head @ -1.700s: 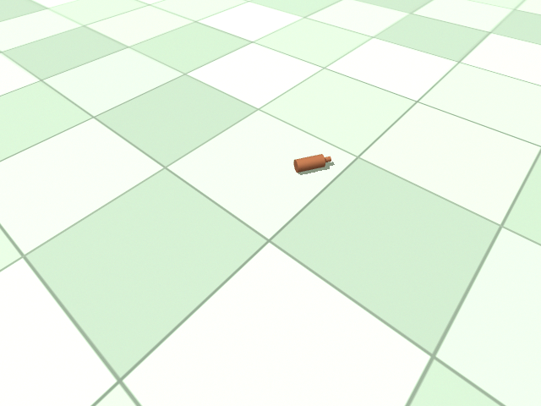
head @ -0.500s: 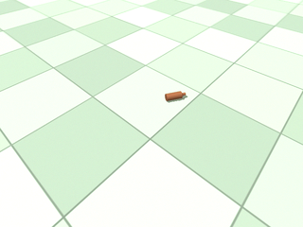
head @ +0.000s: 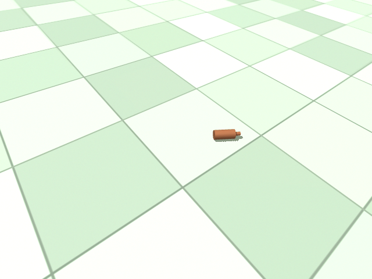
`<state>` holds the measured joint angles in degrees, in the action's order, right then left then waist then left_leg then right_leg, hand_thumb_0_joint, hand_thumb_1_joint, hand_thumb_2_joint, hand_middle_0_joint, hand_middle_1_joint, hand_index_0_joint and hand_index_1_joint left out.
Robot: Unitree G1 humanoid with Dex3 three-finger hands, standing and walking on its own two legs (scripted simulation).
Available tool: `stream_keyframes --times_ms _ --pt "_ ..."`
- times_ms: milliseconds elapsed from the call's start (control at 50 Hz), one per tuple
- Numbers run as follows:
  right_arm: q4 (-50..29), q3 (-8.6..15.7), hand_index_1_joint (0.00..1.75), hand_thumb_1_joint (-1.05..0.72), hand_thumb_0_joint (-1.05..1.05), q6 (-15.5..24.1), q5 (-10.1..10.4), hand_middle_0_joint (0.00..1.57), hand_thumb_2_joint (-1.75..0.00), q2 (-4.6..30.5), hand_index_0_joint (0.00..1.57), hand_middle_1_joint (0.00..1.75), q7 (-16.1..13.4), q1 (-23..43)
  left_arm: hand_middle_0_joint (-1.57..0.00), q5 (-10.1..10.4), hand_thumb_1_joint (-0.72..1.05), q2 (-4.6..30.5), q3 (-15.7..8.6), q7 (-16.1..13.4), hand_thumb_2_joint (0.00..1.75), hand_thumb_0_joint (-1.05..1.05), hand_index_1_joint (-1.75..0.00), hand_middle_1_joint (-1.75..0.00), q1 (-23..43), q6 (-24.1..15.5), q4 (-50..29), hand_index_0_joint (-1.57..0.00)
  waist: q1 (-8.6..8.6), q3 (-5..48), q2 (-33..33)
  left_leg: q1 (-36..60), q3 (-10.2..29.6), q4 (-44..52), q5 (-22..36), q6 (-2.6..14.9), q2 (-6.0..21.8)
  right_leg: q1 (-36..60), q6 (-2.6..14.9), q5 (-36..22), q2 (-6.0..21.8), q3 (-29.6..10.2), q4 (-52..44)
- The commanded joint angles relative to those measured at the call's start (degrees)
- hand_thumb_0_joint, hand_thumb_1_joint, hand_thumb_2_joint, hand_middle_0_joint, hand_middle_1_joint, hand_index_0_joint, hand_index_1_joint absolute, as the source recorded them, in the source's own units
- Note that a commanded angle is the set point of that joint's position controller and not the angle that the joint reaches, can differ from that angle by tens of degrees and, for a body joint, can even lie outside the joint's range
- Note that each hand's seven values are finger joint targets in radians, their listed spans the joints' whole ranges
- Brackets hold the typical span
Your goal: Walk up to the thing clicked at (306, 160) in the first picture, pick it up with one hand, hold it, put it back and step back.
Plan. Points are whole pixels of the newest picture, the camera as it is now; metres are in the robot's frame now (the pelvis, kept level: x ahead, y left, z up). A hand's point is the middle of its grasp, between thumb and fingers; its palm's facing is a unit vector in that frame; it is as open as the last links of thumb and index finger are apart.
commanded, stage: walk up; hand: left
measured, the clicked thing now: (227, 134) +1.30 -0.25 -0.73
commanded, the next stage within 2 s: none
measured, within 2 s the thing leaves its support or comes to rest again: neither
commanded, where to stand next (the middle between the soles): +0.97 -0.52 m, yaw +11 degrees
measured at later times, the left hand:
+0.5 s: hand (135, 222) +0.31 +0.17 -0.13, palm faces +0.06 -0.91 -0.41, open 7.4 cm
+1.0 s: hand (179, 188) +0.45 +0.06 -0.17, palm faces +0.03 -0.96 -0.29, open 7.4 cm
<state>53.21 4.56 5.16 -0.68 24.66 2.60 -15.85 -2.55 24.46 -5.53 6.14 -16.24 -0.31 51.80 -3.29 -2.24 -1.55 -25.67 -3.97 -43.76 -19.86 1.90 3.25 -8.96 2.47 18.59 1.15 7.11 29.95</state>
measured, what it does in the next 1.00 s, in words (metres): walks ahead: left foot, then right foot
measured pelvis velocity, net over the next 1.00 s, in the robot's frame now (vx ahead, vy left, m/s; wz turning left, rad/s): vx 0.41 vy -0.22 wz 0.07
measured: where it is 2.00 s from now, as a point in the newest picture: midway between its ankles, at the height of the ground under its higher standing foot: (267, 202)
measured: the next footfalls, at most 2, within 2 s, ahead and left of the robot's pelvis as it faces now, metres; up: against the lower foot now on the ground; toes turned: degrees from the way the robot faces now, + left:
left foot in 0.06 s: +0.15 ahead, +0.11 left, +0.00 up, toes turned +5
right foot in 0.40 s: +0.33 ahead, -0.26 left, +0.00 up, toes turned -4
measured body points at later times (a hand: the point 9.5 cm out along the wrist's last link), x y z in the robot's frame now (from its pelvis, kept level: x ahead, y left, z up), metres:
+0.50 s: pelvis +0.21 -0.14 -0.02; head +0.22 -0.15 +0.43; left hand +0.30 +0.21 -0.10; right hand +0.26 -0.49 -0.13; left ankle +0.14 +0.05 -0.67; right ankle +0.29 -0.26 -0.73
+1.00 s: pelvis +0.41 -0.22 -0.02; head +0.42 -0.18 +0.43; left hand +0.45 +0.11 -0.15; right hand +0.52 -0.55 -0.08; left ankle +0.46 -0.09 -0.73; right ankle +0.46 -0.35 -0.68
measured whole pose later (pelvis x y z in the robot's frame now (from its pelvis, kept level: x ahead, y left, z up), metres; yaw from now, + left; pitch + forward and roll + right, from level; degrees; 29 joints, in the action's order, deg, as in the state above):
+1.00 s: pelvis +0.41 -0.22 -0.02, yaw +4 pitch -4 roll +2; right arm 47.7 2.5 7.1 -0.2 24.4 -1.7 -17.7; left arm -1.9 25.4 -4.8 5.7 -17.9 1.3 47.2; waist -0.9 -4.8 -7.1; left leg -18.6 -7.4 -37.5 -15.4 1.3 2.7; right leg -29.8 0.8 22.6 4.5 -2.0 64.5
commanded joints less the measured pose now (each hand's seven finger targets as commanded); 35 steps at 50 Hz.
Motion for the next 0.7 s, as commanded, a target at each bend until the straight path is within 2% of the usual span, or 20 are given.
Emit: stream_keyframes --times_ms 0,20,40,60,80,120,140,200,260,300,360,380,400,420,440,460,500,560,640,680 --pt "-0.11 5.38 0.30 -0.90 0.00 1.77 -0.40 0.20 -0.90 14.13 0.20 0.30 -2.29 -15.90 -0.20 -0.21 0.90 11.59 -2.61 -0.49 0.90 0.00 -0.30 -0.30 10.01 -1.35 -9.21 -0.20 10.07 3.66 6.46 31.41 0.14 10.97 7.48 0.37 -1.23 -23.41 6.66 13.85 7.72 -5.79 4.42" --pt "0.08 6.79 0.30 -0.90 0.00 2.12 -1.13 0.20 -0.90 18.43 0.20 0.30 -3.47 -20.10 -0.20 -0.29 0.90 7.24 -1.47 -0.35 0.90 0.00 -0.30 -0.30 6.11 -1.18 -9.05 -0.20 11.56 5.96 19.23 37.67 13.79 19.39 -9.76 2.10 5.87 -30.97 4.19 14.00 1.62 -0.46 23.07" --pt "-3.18 7.03 0.30 -0.90 0.00 2.46 -1.47 0.20 -0.90 22.24 0.20 0.30 -4.25 -18.21 -0.20 -0.09 0.90 6.66 -1.28 -0.54 0.90 0.00 -0.30 -0.30 4.58 -0.92 -9.86 -0.20 9.52 4.52 19.35 35.32 43.77 30.07 -28.33 6.59 20.24 -40.81 1.44 13.49 -2.40 -5.66 36.83" --pt "-6.26 6.76 0.30 -0.90 0.00 2.51 0.51 0.20 -0.90 22.91 0.20 0.30 -4.45 -11.42 -0.20 -0.36 0.90 13.32 -2.53 -0.83 0.90 0.00 -0.30 -0.30 4.33 -0.48 -9.37 -0.20 7.81 2.63 8.71 27.33 51.16 35.02 -35.65 11.35 25.06 -38.67 0.67 10.30 1.27 -12.58 39.17" --pt "-6.62 5.73 0.30 -0.90 0.00 2.55 1.31 0.20 -0.90 20.82 0.20 0.30 -4.35 -7.37 -0.20 -0.07 0.90 15.62 -3.08 -0.75 0.90 0.00 -0.30 -0.30 4.72 -0.41 -8.16 -0.20 5.64 -1.07 3.91 22.14 43.56 32.62 -29.28 11.63 23.09 -36.89 0.01 6.64 4.81 -14.00 39.00" --pt "-7.18 4.42 0.30 -0.90 0.00 2.70 0.57 0.20 -0.90 17.91 0.20 0.30 -4.33 -3.23 -0.20 0.29 0.90 15.21 -3.92 -0.32 0.90 0.00 -0.30 -0.30 2.35 -0.49 -6.23 -0.20 2.57 -2.78 5.03 16.69 29.42 29.42 -20.49 11.55 17.57 -33.37 -1.48 3.56 7.59 -14.01 35.22" --pt "-7.16 4.15 0.30 -0.90 0.00 2.87 0.45 0.20 -0.90 17.37 0.20 0.30 -4.16 -3.12 -0.20 0.30 0.90 15.05 -4.10 -0.03 0.90 0.00 -0.30 -0.30 1.84 -0.59 -5.32 -0.20 2.85 -2.37 6.92 14.19 23.36 28.38 -15.97 10.55 14.84 -30.32 -1.97 2.89 7.74 -13.06 31.75" --pt "-6.88 4.27 0.30 -0.90 0.00 3.32 -0.03 0.20 -0.90 18.78 0.20 0.30 -3.67 -3.45 -0.20 0.26 0.90 13.03 -3.92 1.23 0.90 0.00 -0.30 -0.30 3.59 -0.31 -6.04 -0.20 3.34 -2.83 10.44 10.22 15.82 27.73 -10.65 10.75 13.02 -26.19 -2.93 1.28 7.54 -10.48 23.33" --pt "-6.72 4.68 0.30 -0.90 0.00 3.62 -0.12 0.20 -0.90 20.19 0.20 0.30 -3.47 -3.30 -0.20 0.33 0.90 12.41 -3.88 1.78 0.90 0.00 -0.30 -0.30 7.23 -0.38 -7.28 -0.20 3.58 -2.56 11.21 7.42 12.66 27.37 -11.06 9.71 12.35 -21.45 -2.40 -2.02 7.31 -7.60 16.80" --pt "-6.82 4.83 0.30 -0.90 0.00 3.35 -0.26 0.20 -0.90 20.43 0.20 0.30 -3.45 -0.74 -0.20 0.56 0.90 12.27 -4.15 1.74 0.90 0.00 -0.30 -0.30 6.50 -0.47 -6.67 -0.20 2.19 -1.29 11.38 3.79 10.77 25.80 -8.65 8.53 11.98 -13.93 -1.94 -3.50 6.39 -5.17 13.66" --pt "-6.26 3.70 0.30 -0.90 0.00 2.28 -0.35 0.20 -0.90 17.33 0.20 0.30 -3.79 -0.30 -0.20 0.36 0.90 12.90 -5.24 1.00 0.90 0.00 -0.30 -0.30 -0.34 -1.02 -3.87 -0.20 -2.30 2.50 4.29 -0.82 3.75 9.81 4.96 5.41 7.95 1.93 -1.45 -2.72 0.86 0.77 7.57" --pt "-6.02 2.47 0.30 -0.90 0.00 1.94 -0.44 0.20 -0.90 14.38 0.20 0.30 -4.07 -2.19 -0.20 0.04 0.90 15.47 -6.57 0.28 0.90 0.00 -0.30 -0.30 -7.37 -1.41 -2.41 -0.20 -6.41 5.72 -6.28 -6.17 -0.19 -8.70 10.36 3.97 4.12 11.60 0.07 4.36 -0.23 -1.30 3.68" --pt "-7.95 0.47 0.30 -0.90 0.00 2.20 0.68 0.20 -0.90 8.21 0.20 0.30 -4.27 -2.37 -0.20 -0.53 0.90 21.00 -7.63 -0.67 0.90 0.00 -0.30 -0.30 -13.30 -2.07 -2.31 -0.20 -9.00 5.40 -24.11 -20.97 0.06 -26.56 -8.30 1.04 -4.07 15.83 4.38 16.77 14.80 -27.87 -9.90" --pt "-8.29 1.65 0.30 -0.90 0.00 1.66 1.07 0.20 -0.90 12.41 0.20 0.30 -5.23 -0.14 -0.20 0.65 0.90 22.29 -6.79 -1.11 0.90 0.00 -0.30 -0.30 -7.95 -2.12 -4.38 -0.20 -6.25 4.04 -19.94 -23.04 5.12 -31.91 -12.09 1.19 -3.64 10.53 8.95 21.46 21.62 -41.31 -18.19" --pt "-6.96 1.88 0.30 -0.90 0.00 1.48 1.23 0.20 -0.90 14.34 0.20 0.30 -5.45 0.48 -0.20 1.33 0.90 21.28 -6.30 -1.48 0.90 0.00 -0.30 -0.30 -2.99 -2.03 -6.77 -0.20 -4.27 1.56 -12.89 -21.19 9.21 -33.26 -7.80 1.43 -0.22 4.86 9.11 22.51 21.66 -38.52 -18.21" --pt "-4.91 1.91 0.30 -0.90 0.00 1.58 1.63 0.20 -0.90 15.02 0.20 0.30 -4.97 -1.39 -0.20 1.69 0.90 19.18 -5.68 -1.86 0.90 0.00 -0.30 -0.30 -0.74 -2.21 -7.25 -0.20 -2.10 0.60 -8.18 -18.74 9.48 -29.94 -3.84 1.73 0.98 2.40 8.52 19.24 18.91 -32.23 -16.02" --pt "-2.24 1.70 0.30 -0.90 0.00 1.91 1.00 0.20 -0.90 14.60 0.20 0.30 -4.25 -5.16 -0.20 1.46 0.90 15.96 -4.58 -2.23 0.90 0.00 -0.30 -0.30 2.48 -2.77 -7.69 -0.20 1.12 -1.76 -8.63 -14.10 6.86 -22.11 -1.64 1.21 3.61 -1.95 9.78 10.51 15.69 -22.61 -13.45" --pt "-2.51 1.52 0.30 -0.90 0.00 1.65 0.52 0.20 -0.90 12.93 0.20 0.30 -3.11 -4.90 -0.20 1.08 0.90 14.45 -3.93 -2.23 0.90 0.00 -0.30 -0.30 0.92 -3.17 -8.42 -0.20 0.42 -2.51 -8.64 -10.80 3.45 -12.53 -1.06 -0.27 2.73 -2.99 10.73 -1.30 13.77 -15.73 -13.17" --pt "-4.96 1.51 0.30 -0.90 0.00 1.29 0.64 0.20 -0.90 11.85 0.20 0.30 -2.69 -1.57 -0.20 0.70 0.90 13.74 -3.58 -2.01 0.90 0.00 -0.30 -0.30 -0.47 -3.00 -10.30 -0.20 -0.84 -1.33 -7.31 -8.00 0.09 -3.57 4.82 -0.66 1.86 -1.07 9.53 -3.45 13.71 -12.67 -13.55" --pt "-6.01 1.47 0.30 -0.90 0.00 1.59 0.69 0.20 -0.90 11.18 0.20 0.30 -2.61 -1.29 -0.20 0.50 0.90 13.61 -3.47 -1.84 0.90 0.00 -0.30 -0.30 0.47 -2.66 -11.42 -0.20 -0.02 -0.26 -5.22 -3.34 -1.00 1.20 6.59 0.14 1.34 -1.46 9.46 -7.92 13.70 -10.87 -11.51"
